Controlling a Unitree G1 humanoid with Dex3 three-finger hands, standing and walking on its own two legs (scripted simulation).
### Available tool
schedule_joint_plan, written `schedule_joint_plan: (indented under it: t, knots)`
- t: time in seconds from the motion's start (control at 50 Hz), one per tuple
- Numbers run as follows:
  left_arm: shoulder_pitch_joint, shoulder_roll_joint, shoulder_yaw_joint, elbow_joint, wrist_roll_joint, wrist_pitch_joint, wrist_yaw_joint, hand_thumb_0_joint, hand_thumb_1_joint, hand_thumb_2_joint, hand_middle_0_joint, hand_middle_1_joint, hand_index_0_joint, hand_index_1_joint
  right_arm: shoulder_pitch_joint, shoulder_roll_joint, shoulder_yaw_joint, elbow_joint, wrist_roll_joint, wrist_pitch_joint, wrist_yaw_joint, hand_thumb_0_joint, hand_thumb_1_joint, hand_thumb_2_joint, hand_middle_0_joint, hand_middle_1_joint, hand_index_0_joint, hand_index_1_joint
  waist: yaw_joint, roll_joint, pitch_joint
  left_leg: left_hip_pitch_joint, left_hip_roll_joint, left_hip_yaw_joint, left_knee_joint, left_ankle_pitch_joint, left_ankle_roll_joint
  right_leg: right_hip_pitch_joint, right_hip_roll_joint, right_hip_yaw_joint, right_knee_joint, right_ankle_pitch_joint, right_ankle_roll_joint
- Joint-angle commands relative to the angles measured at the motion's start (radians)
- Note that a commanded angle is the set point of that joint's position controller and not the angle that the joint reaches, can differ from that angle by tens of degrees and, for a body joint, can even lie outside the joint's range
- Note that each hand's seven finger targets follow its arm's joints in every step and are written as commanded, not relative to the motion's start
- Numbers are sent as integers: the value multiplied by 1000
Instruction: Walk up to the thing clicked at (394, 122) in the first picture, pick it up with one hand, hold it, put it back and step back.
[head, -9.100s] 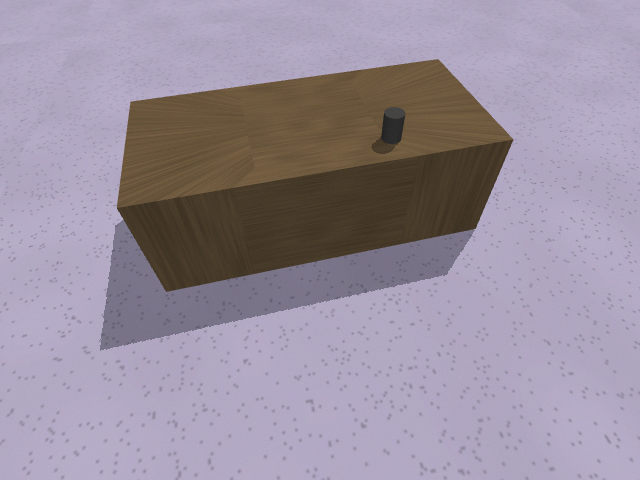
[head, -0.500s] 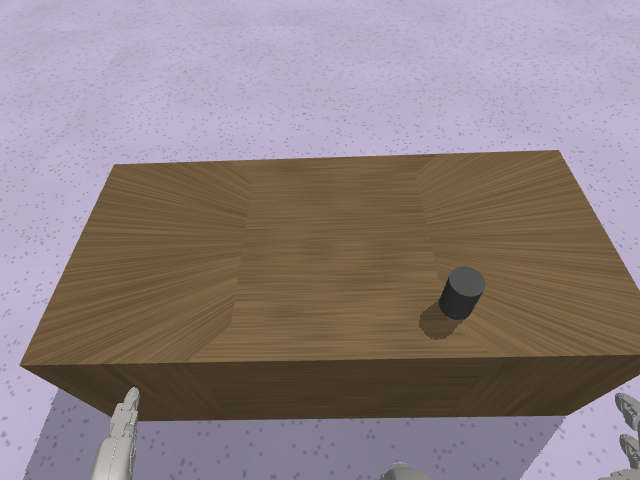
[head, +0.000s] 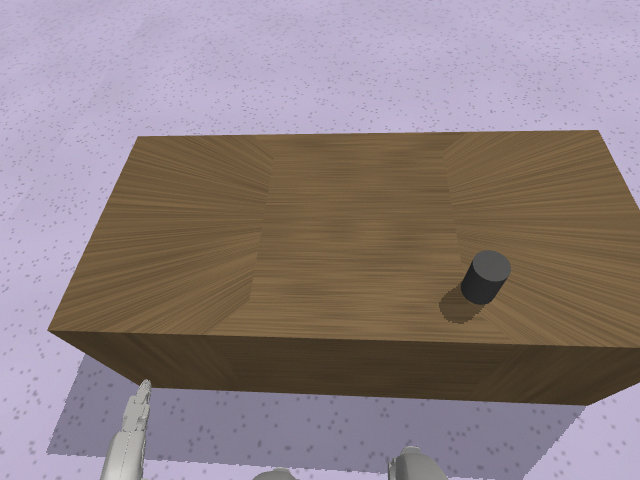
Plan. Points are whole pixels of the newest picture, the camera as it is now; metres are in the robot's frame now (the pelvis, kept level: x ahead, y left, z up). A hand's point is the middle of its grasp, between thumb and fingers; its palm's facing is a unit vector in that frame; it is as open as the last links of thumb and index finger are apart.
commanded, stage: go down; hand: right
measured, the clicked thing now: (484, 278) +0.50 -0.27 -0.22
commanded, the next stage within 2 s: approach in 1.08 s
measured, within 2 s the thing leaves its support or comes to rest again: neither
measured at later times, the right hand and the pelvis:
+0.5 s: hand out of the picture +0.35 -0.43 +0.06, palm faces +0.33 +0.94 -0.09, open 17.6 cm; pelvis +0.01 -0.01 +0.00, yaw +0 degrees
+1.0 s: hand out of the picture +0.38 -0.44 +0.07, palm faces +0.34 +0.94 -0.04, open 17.7 cm; pelvis +0.01 -0.02 +0.00, yaw +1 degrees
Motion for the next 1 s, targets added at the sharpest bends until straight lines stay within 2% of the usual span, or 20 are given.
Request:
schedule_joint_plan:
  t: [0.0, 0.04, 0.08, 0.24, 0.28, 0.36, 0.4, 0.46, 0.5, 0.52, 0.58, 0.6, 0.68, 0.72, 0.76, 0.82, 0.86, 0.92, 0.96, 0.98]
  knots:
    - [-48, 178, 95, -166, 1, -59, 20, 0, -565, 61, -51, -48, -43, -57, -195, -451, -141, -57, 18, -129, 19, 0, 583, -33, 39, 54, 48, 54, -54, -118, -265, 32, -24, 8, -128, 236, 35, 254, 27, -1, -130, 206, -32]
    - [-62, 192, 107, -168, 5, -59, 23, 0, -563, 61, -51, -49, -44, -57, -234, -460, -142, -32, 19, -164, 29, 0, 587, -31, 38, 54, 47, 54, -43, -113, -280, 24, -26, 3, -128, 238, 36, 265, 24, -2, -130, 208, -35]
    - [-45, 167, 77, -134, 10, -56, 21, 0, -568, 66, -53, -50, -43, -61, -255, -473, -145, -5, 17, -189, 38, 0, 581, -34, 38, 54, 47, 54, -41, -134, -281, 28, -24, -3, -129, 257, 36, 259, 25, -6, -121, 226, -36]
    - [-28, 176, 80, -48, 22, -52, 24, 0, -560, 60, -53, -52, -47, -59, -380, -539, -158, 9, 31, -268, 80, 0, 589, -41, 32, 57, 43, 57, -11, -209, -321, -28, -33, 5, -133, 268, 38, 338, 14, 4, -120, 263, -33]
    - [-24, 182, 90, -9, 26, -50, 23, 0, -557, 57, -51, -50, -47, -55, -402, -569, -170, 28, 35, -282, 88, 0, 585, -44, 31, 57, 42, 57, -9, -234, -319, -54, -34, 10, -128, 271, 39, 345, 11, 11, -116, 293, -29]
    - [-47, 179, 86, -35, 26, -49, 20, 0, -553, 52, -50, -50, -48, -52, -446, -574, -166, 32, 34, -295, 101, 0, 559, -40, 40, 54, 48, 54, -1, -240, -384, -37, -37, 15, -124, 323, 36, 391, 6, 18, -98, 397, -29]
    - [-31, 155, 59, -7, 30, -46, 15, 0, -550, 51, -50, -51, -49, -52, -440, -560, -158, 93, 37, -298, 108, 0, 582, -38, 37, 55, 47, 55, 9, -210, -336, -40, -37, 16, -129, 335, 33, 350, 11, 15, -89, 373, -35]
    - [-72, 200, 100, -55, 30, -48, 18, 0, -551, 51, -49, -51, -49, -52, -473, -589, -168, 121, 37, -306, 114, 0, 583, -43, 35, 56, 45, 56, 27, -189, -367, -46, -37, 18, -129, 331, 33, 351, 7, 24, -88, 353, -39]
    - [-59, 204, 105, -55, 28, -44, 15, 0, -551, 52, -49, -50, -48, -52, -461, -600, -169, 141, 34, -307, 115, 0, 602, -34, 37, 54, 47, 54, 16, -198, -343, -42, -35, 16, -135, 313, 36, 333, 14, 20, -98, 318, -38]
    - [-36, 180, 77, -45, 28, -41, 10, 0, -550, 52, -50, -52, -49, -53, -466, -592, -166, 156, 33, -309, 116, 0, 606, -38, 34, 57, 45, 57, 11, -183, -328, -44, -38, 18, -137, 301, 35, 320, 14, 20, -100, 299, -40]
    - [-51, 189, 88, -67, 27, -40, 5, 0, -549, 51, -50, -52, -50, -53, -487, -611, -174, 160, 35, -323, 116, 0, 601, -35, 39, 55, 49, 55, 14, -180, -317, -51, -40, 21, -137, 270, 38, 294, 13, 22, -109, 254, -40]
    - [-66, 200, 100, -90, 27, -43, 6, 0, -550, 51, -50, -51, -49, -52, -488, -617, -181, 170, 36, -325, 117, 0, 611, -38, 35, 57, 47, 57, 12, -183, -334, -49, -39, 20, -135, 266, 39, 302, 11, 23, -106, 253, -37]
    - [-43, 167, 69, -62, 30, -40, 4, 0, -552, 54, -48, -50, -47, -51, -553, -653, -195, 116, 28, -346, 118, 0, 611, -38, 35, 56, 45, 56, 3, -267, -396, -76, -41, 21, -115, 285, 42, 368, 4, 28, -93, 350, -24]
    - [-51, 174, 72, -46, 32, -39, 2, 0, -550, 54, -48, -51, -47, -52, -530, -626, -178, 172, 31, -347, 119, 0, 609, -34, 37, 54, 47, 54, 12, -246, -352, -108, -47, 28, -118, 252, 43, 346, -3, 36, -97, 331, -19]
    - [-56, 201, 99, -51, 35, -41, 5, 0, -556, 58, -49, -51, -46, -55, -581, -669, -200, 124, 28, -357, 116, 0, 596, -38, 37, 54, 45, 54, 12, -288, -399, -103, -45, 25, -117, 258, 46, 370, -7, 38, -97, 346, -15]
    - [-65, 202, 97, -48, 34, -40, 7, 0, -554, 56, -48, -49, -46, -51, -583, -681, -205, 134, 27, -355, 116, 0, 606, -40, 35, 55, 45, 55, 4, -307, -419, -91, -48, 28, -118, 264, 46, 387, -7, 39, -93, 377, -9]
    - [-56, 197, 94, -47, 35, -39, 7, 0, -549, 53, -48, -51, -47, -51, -575, -652, -187, 185, 22, -351, 115, 0, 592, -38, 37, 54, 46, 54, 23, -262, -399, -97, -51, 31, -118, 271, 44, 366, -6, 38, -89, 367, -16]
    - [-77, 221, 118, -73, 35, -41, 10, 0, -554, 56, -50, -52, -47, -55, -606, -680, -200, 176, 24, -357, 110, 0, 601, -39, 38, 54, 47, 54, 24, -243, -402, -77, -48, 30, -127, 271, 44, 343, -3, 36, -96, 300, -23]
    - [-69, 193, 93, -54, 34, -38, 6, 0, -555, 57, -49, -50, -46, -53, -593, -648, -179, 215, 23, -355, 114, 0, 591, -41, 38, 55, 47, 55, 27, -231, -355, -100, -49, 32, -124, 250, 45, 310, -3, 37, -101, 273, -23]
    - [-71, 185, 83, -65, 34, -41, 3, 0, -550, 53, -48, -50, -47, -51, -617, -658, -181, 199, 24, -361, 116, 0, 597, -37, 39, 54, 48, 54, 29, -242, -358, -97, -48, 29, -126, 251, 45, 308, -2, 37, -99, 265, -24]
